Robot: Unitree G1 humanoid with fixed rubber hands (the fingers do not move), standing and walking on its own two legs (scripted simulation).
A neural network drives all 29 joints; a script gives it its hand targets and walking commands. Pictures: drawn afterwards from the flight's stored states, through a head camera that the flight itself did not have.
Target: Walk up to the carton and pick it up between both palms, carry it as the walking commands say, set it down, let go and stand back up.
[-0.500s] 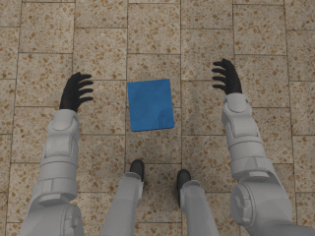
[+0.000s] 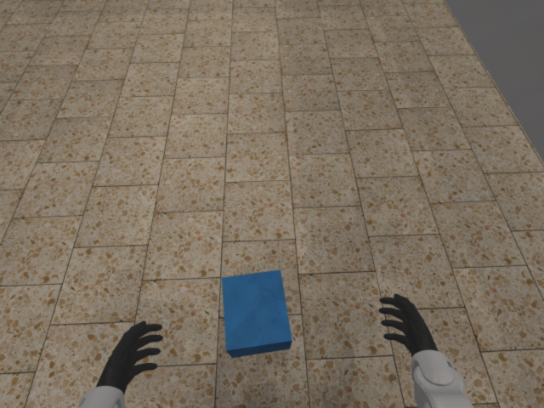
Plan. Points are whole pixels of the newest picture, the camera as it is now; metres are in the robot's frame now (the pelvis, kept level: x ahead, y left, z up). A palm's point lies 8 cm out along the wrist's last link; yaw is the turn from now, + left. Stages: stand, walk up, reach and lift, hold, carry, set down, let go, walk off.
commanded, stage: let go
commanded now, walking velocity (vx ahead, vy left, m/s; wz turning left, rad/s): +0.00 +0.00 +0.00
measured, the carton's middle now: (256, 313) +0.42 +0.08 -0.69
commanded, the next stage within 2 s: stand in 0.60 s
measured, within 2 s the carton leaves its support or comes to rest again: neither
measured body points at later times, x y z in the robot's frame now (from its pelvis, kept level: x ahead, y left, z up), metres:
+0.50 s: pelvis +0.01 -0.01 +0.01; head +0.02 +0.00 +0.45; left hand +0.19 +0.23 -0.07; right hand +0.19 -0.24 -0.07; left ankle +0.01 +0.13 -0.73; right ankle -0.02 -0.13 -0.73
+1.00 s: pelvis +0.02 +0.01 +0.00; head +0.04 +0.04 +0.45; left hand +0.16 +0.30 -0.11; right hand +0.16 -0.29 -0.08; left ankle +0.01 +0.13 -0.73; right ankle -0.02 -0.13 -0.73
